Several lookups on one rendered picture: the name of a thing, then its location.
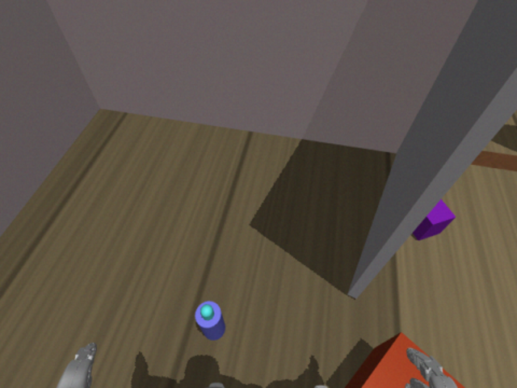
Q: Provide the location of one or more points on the left robot hand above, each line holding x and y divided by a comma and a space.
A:
77, 374

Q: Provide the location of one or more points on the right robot hand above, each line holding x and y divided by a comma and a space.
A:
430, 369

